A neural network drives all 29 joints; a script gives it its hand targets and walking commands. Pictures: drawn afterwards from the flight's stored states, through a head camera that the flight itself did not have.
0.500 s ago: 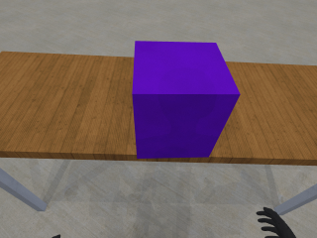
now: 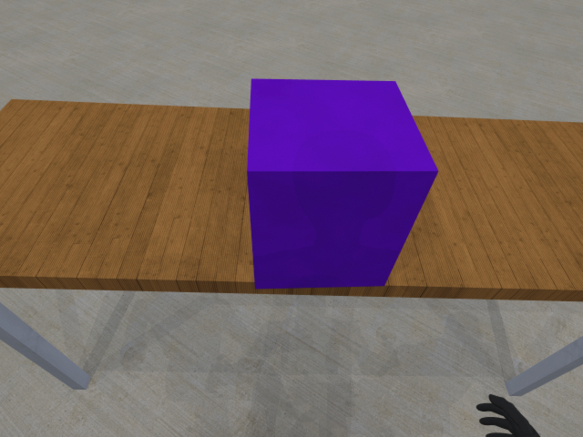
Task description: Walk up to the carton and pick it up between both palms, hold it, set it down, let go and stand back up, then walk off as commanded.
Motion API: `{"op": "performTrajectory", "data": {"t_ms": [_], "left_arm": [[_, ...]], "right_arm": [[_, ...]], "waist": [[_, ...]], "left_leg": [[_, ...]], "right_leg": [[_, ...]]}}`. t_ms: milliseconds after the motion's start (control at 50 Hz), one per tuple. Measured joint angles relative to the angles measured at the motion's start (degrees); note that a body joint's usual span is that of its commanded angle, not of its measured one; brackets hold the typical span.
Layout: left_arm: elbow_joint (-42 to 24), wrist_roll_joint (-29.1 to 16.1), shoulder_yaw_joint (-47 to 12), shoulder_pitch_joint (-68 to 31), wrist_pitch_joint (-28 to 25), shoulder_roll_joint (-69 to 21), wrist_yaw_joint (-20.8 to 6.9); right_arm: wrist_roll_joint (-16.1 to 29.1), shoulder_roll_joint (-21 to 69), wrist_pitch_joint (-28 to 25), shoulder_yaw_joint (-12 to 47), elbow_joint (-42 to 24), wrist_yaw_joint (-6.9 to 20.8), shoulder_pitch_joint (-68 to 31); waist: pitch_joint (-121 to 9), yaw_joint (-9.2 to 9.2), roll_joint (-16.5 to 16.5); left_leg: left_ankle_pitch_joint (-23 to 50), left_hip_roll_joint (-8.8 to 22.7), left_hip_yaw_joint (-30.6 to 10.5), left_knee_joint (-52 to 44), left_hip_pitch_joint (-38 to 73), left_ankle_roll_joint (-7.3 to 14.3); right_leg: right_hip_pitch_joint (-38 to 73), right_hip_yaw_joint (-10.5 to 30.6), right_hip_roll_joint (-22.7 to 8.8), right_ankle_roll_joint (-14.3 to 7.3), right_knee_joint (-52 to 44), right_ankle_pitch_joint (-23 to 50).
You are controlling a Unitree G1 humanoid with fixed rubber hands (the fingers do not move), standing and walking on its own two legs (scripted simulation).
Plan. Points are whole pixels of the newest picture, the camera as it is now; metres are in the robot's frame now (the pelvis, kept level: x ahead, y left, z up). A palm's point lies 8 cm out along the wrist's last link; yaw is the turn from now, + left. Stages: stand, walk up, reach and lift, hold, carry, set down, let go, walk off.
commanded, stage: stand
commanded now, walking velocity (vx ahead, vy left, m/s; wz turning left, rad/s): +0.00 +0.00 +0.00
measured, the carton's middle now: (322, 189) +0.45 -0.03 +0.10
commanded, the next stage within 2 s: walk off in 0.38 s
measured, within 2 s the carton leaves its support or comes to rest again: neither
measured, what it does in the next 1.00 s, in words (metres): walks backwards: right foot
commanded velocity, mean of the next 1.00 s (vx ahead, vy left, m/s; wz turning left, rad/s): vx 0.00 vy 0.00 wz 0.00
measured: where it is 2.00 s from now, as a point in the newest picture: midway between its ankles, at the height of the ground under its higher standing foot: outside the picture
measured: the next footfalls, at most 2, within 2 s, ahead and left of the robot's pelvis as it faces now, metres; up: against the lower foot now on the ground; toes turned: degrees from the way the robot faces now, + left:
right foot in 0.86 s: -0.05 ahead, -0.14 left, +0.00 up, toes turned +1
left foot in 1.34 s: -0.17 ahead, +0.12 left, +0.00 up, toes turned -6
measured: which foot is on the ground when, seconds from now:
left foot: down 0.00-0.86, up 0.88-1.00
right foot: down 0.00-0.66, up 0.68-0.84, down 0.86-1.00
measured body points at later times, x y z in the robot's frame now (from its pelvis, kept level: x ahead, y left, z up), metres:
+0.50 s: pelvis -0.01 +0.00 +0.01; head +0.00 +0.01 +0.46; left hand +0.08 +0.30 -0.12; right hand +0.12 -0.31 -0.08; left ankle +0.02 +0.11 -0.73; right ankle -0.01 -0.12 -0.73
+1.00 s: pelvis -0.11 -0.04 +0.00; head -0.04 -0.07 +0.44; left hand +0.00 +0.27 -0.09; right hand +0.01 -0.37 -0.12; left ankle -0.10 +0.09 -0.66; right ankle -0.09 -0.14 -0.73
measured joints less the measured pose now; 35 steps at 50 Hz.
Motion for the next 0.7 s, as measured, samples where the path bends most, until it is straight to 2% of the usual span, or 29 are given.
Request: {"op": "performTrajectory", "data": {"t_ms": [560, 640, 700], "left_arm": [[4.0, 0.0, 0.0, -1.6, 0.0, 0.0, 0.0], [-0.6, 0.0, 0.0, -1.7, 0.1, 0.6, 0.1], [-3.3, 0.0, 0.0, -1.6, 1.0, 1.4, 0.2]], "right_arm": [[0.0, 0.0, 0.0, 0.0, 3.9, 0.0, -0.4], [0.0, -0.3, 0.0, 0.0, 3.9, -0.3, -1.6], [0.0, -0.8, 0.6, 0.0, 4.0, -0.3, -2.0]], "waist": [[0.0, 0.00, 0.6], [3.5, -0.01, 0.6], [6.3, -0.06, 0.7]], "left_leg": [[3.8, 0.0, 0.0, -6.2, 2.9, 0.0], [4.8, 0.0, 0.0, -6.1, 2.6, -0.2], [5.9, 0.1, -0.1, -6.0, 2.0, -0.2]], "right_leg": [[2.8, 0.0, 0.0, 0.0, -6.1, 3.8], [1.9, 0.0, 0.0, 0.0, -4.8, 4.6], [-1.3, -0.1, 0.1, 0.0, 3.0, 3.2]]}}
